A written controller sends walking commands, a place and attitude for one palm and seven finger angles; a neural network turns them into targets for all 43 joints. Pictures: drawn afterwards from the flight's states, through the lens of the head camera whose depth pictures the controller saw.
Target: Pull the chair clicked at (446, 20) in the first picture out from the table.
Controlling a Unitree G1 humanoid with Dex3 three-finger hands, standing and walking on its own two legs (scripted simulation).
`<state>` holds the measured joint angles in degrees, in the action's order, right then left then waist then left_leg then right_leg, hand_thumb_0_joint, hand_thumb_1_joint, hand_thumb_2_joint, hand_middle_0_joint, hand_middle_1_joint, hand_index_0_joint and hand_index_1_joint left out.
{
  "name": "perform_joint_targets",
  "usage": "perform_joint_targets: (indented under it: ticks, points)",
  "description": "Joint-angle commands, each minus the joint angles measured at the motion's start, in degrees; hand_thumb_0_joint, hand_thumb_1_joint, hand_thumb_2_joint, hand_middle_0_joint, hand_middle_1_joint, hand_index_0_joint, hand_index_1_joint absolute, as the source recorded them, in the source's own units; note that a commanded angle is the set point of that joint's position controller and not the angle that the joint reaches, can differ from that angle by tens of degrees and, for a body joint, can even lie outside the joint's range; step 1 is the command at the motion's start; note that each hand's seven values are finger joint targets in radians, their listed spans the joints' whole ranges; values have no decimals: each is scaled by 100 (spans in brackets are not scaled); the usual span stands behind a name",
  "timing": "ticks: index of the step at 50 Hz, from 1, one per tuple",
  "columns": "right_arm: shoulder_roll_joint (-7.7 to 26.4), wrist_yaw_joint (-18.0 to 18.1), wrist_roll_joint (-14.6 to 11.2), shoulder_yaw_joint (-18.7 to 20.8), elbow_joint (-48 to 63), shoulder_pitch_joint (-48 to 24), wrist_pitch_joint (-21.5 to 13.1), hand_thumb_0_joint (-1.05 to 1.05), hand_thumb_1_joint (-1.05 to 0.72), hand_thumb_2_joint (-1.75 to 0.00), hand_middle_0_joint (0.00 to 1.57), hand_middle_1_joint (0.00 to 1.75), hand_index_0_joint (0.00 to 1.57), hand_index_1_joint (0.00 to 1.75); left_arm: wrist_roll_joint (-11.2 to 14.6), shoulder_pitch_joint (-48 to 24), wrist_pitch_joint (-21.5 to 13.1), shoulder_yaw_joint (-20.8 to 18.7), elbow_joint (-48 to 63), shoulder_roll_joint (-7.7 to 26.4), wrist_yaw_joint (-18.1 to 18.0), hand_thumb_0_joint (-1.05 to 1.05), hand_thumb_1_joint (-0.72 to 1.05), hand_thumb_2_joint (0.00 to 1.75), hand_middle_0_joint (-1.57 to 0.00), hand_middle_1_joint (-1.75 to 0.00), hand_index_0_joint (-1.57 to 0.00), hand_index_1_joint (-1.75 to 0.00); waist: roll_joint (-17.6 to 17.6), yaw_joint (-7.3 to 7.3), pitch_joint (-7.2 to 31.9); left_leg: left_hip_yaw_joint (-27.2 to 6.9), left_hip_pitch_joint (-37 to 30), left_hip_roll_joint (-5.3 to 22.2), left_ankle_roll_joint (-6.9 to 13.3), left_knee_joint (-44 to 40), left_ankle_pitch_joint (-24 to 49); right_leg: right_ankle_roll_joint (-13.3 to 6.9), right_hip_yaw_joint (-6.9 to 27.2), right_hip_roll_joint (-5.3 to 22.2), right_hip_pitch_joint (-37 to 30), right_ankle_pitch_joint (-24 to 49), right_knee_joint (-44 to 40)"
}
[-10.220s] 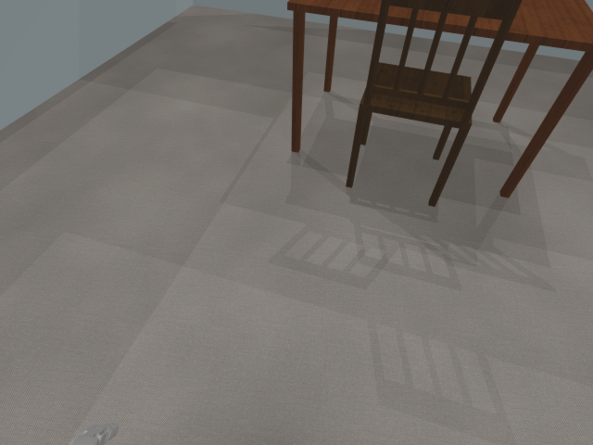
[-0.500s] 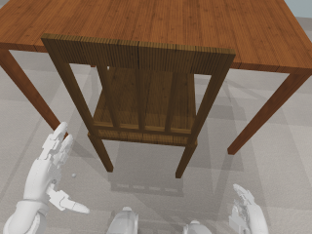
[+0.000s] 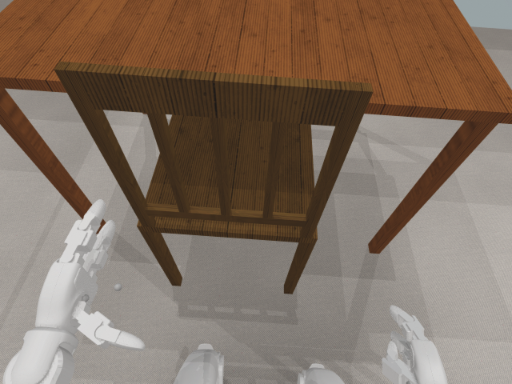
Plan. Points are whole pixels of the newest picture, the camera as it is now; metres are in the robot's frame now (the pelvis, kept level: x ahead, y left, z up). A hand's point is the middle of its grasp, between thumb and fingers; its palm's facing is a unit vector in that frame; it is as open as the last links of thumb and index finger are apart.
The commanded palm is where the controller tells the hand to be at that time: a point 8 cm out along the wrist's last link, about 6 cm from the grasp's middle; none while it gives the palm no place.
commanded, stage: raise the hand toward the chair's back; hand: left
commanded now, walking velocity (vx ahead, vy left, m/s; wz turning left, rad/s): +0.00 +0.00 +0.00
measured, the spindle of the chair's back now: (222, 172) +0.48 +0.09 +0.00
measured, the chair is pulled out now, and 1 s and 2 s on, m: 0.00 0.00 0.00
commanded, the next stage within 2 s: aim the fingers beside a spindle in 0.04 s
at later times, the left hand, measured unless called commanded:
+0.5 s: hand (137, 272) +0.27 +0.19 +0.03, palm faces -0.04 -1.00 -0.06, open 16.9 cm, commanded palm +0.25 +0.24 +0.03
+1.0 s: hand (149, 259) +0.30 +0.18 +0.01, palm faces -0.04 -1.00 -0.04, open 16.9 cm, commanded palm +0.28 +0.24 +0.01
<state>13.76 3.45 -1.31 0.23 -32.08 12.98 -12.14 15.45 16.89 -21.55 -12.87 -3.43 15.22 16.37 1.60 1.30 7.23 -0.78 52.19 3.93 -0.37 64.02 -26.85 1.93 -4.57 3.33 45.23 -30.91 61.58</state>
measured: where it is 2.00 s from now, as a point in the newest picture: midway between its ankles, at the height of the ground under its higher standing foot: outside the picture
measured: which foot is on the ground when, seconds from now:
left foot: down 0.00-1.00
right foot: down 0.00-1.00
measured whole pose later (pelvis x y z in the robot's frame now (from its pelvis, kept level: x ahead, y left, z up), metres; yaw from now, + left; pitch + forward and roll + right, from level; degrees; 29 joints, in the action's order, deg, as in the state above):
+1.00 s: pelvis -0.01 +0.00 -0.02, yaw -1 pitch +19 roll -2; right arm 14.4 2.8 -0.6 0.3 -33.4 12.2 -10.6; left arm 13.8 2.6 -23.7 -12.0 -14.5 14.3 15.5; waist 1.6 1.9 7.7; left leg -0.4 60.0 4.0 -0.5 69.0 -28.1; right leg 1.7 -3.6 3.4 53.7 -32.7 67.7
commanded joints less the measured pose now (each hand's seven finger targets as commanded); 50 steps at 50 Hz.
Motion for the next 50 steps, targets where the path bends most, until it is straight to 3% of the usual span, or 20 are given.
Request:
perform_joint_targets:
  ticks: [1, 3, 8, 10, 14, 17, 19, 22, 24, 28, 34, 37, 40, 42, 44, 45, 50]
  points:
    - [810, 58, -44, 329, 800, -176, -312, 0, -90, -90, 20, 30, 20, 30, 125, -355, -375, -438, 1146, 773, 54, 0, -50, 30, -6, -8, -6, -8, 162, 14, 1282, -66, -1507, -273, 113, -959, 1205, -253, -44, -348, -250, 1246, -909]
    - [806, 67, -37, 333, 798, -168, -329, 0, -90, -90, 20, 30, 20, 30, 124, -342, -390, -464, 1200, 806, 75, 0, -50, 30, -6, -8, -6, -8, 250, -6, 1391, -62, -1571, -272, 117, -920, 1358, -261, -33, -342, -276, 1390, -865]
    - [812, 85, -38, 321, 761, -191, -319, 0, -90, -90, 20, 30, 20, 30, 139, -490, -386, -495, 1023, 828, 104, 0, -50, 30, -6, -8, -6, -8, 118, 36, 1223, -52, -1382, -282, 120, -888, 1131, -247, -8, -337, -206, 1205, -906]
    - [823, 85, -37, 298, 758, -190, -334, 0, -90, -90, 20, 30, 20, 30, 100, -736, -413, -303, 952, 707, 100, 0, -50, 30, -6, -8, -6, -8, 101, 107, 1114, -60, -1326, -278, 132, -854, 993, -242, 0, -332, -46, 1047, -899]
    - [861, 108, -17, 301, 696, -149, -352, 0, -90, -90, 20, 30, 20, 30, 82, -955, -452, -475, 736, 897, 78, 0, -50, 30, -6, -8, -6, -8, 43, 69, 1217, -59, -1207, -271, 138, -777, 928, -256, 45, -329, -37, 949, -863]
    - [854, 102, -12, 297, 707, -135, -366, 0, -90, -90, 20, 30, 20, 30, 60, -1219, -485, -372, 807, 830, 93, 0, -50, 30, -6, -8, -6, -8, 266, 56, 1464, -43, -1332, -278, 132, -732, 1103, -265, 57, -298, -31, 1127, -760]
    - [853, 89, -15, 317, 705, -122, -344, 0, -90, -90, 20, 30, 20, 30, 62, -1037, -432, -496, 658, 906, 69, 0, -50, 30, -6, -8, -6, -8, 99, -1, 1524, -28, -1296, -271, 141, -723, 1238, -265, 56, -310, -157, 1276, -757]
    - [858, 70, -8, 310, 699, -119, -311, 0, -90, -90, 20, 30, 20, 30, 38, -1261, -416, -402, 626, 820, 28, 0, -50, 30, -6, -8, -6, -8, 213, 26, 1498, -22, -1259, -274, 122, -716, 1201, -260, 49, -291, -56, 1260, -711]
    - [858, 63, -2, 314, 676, -99, -285, 0, -90, -90, 20, 30, 20, 30, 16, -1315, -405, -417, 441, 825, -25, 0, -50, 30, -6, -8, -6, -8, 34, 34, 1451, -32, -1172, -266, 129, -699, 1150, -259, 46, -308, -29, 1195, -711]
    - [881, 47, 4, 324, 689, -72, -246, 0, -90, -90, 20, 30, 20, 30, -8, -1523, -474, -390, 387, 809, -46, 0, -50, 30, -6, -8, -6, -8, 77, 52, 1578, -4, -1153, -269, 134, -637, 1167, -254, 72, -295, 41, 1237, -646]
    - [873, 12, 18, 332, 660, -70, -224, 0, -90, -90, 20, 30, 20, 30, 2, -1464, -550, -444, 280, 846, -45, 0, -50, 30, -6, -8, -6, -8, 121, -11, 1709, -8, -1125, -270, 135, -562, 1342, -278, 84, -293, -1, 1399, -566]
    - [882, 4, 18, 336, 640, -33, -205, 0, -90, -90, 20, 30, 20, 30, -21, -1681, -578, -289, 242, 695, -39, 0, -50, 30, -6, -8, -6, -8, 85, 67, 1738, -16, -1120, -266, 131, -500, 1388, -261, 68, -283, 132, 1472, -477]
    - [912, 20, 26, 331, 587, -15, -182, 0, -90, -90, 20, 30, 20, 30, -68, -2086, -584, -295, 92, 761, -71, 0, -50, 30, -6, -8, -6, -8, 58, 120, 1651, -36, -975, -258, 132, -454, 1160, -262, 76, -282, 292, 1230, -459]
    - [908, 26, 33, 350, 571, -3, -185, 0, -90, -90, 20, 30, 20, 30, -57, -2099, -617, -357, 97, 792, -68, 0, -50, 30, -6, -8, -6, -8, 16, 93, 1827, -29, -1042, -257, 140, -406, 1256, -265, 98, -277, 244, 1333, -435]
    - [906, 15, 41, 343, 570, -16, -179, 0, -90, -90, 20, 30, 20, 30, -91, -2147, -639, -398, 152, 887, -75, 0, -50, 30, -6, -8, -6, -8, 191, 56, 1909, -41, -1101, -249, 134, -400, 1354, -287, 84, -276, 260, 1374, -378]
    - [888, 0, 38, 345, 588, -6, -170, 0, -90, -90, 20, 30, 20, 30, -85, -2053, -634, -339, 147, 783, -73, 0, -50, 30, -6, -8, -6, -8, 155, 42, 1987, -50, -1176, -249, 130, -407, 1448, -285, 74, -275, 245, 1454, -362]
    - [896, -25, 37, 330, 588, -25, -81, 0, -90, -90, 20, 30, 20, 30, -103, -2158, -584, -357, -98, 779, -120, 0, -50, 30, -6, -8, -6, -8, 83, 75, 1858, -37, -953, -250, 121, -354, 1281, -274, 71, -284, 349, 1341, -322]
